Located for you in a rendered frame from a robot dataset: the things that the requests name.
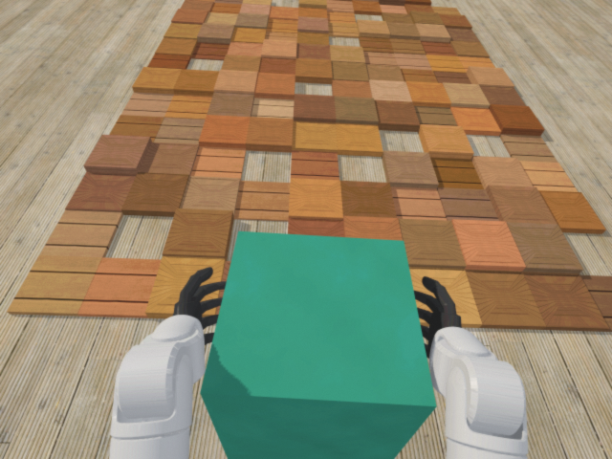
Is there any robot right forearm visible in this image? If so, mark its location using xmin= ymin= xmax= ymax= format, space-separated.
xmin=429 ymin=327 xmax=528 ymax=459

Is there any right robot hand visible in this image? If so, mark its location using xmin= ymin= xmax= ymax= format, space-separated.
xmin=414 ymin=276 xmax=462 ymax=358

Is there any left robot hand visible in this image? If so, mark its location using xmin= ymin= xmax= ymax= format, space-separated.
xmin=173 ymin=267 xmax=227 ymax=345

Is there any robot left forearm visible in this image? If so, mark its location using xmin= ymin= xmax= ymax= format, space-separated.
xmin=109 ymin=315 xmax=206 ymax=459

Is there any carton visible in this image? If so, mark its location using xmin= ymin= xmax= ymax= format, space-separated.
xmin=200 ymin=231 xmax=436 ymax=459

